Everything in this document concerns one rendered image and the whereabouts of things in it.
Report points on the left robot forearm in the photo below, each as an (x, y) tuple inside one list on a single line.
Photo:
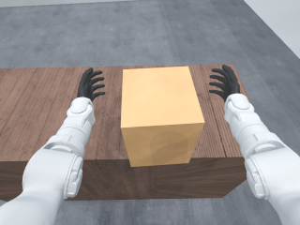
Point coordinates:
[(75, 132)]

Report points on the robot right upper arm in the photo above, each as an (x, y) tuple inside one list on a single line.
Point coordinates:
[(275, 176)]

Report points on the left robot hand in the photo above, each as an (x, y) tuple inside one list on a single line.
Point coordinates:
[(85, 89)]

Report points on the robot left upper arm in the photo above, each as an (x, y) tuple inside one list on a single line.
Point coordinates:
[(52, 177)]

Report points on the right robot forearm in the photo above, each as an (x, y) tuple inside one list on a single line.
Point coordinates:
[(247, 128)]

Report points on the pedestal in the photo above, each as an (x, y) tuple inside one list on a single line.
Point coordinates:
[(33, 106)]

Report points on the right robot hand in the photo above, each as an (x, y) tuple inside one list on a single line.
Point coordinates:
[(230, 86)]

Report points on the carton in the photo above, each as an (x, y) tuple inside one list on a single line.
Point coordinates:
[(161, 117)]

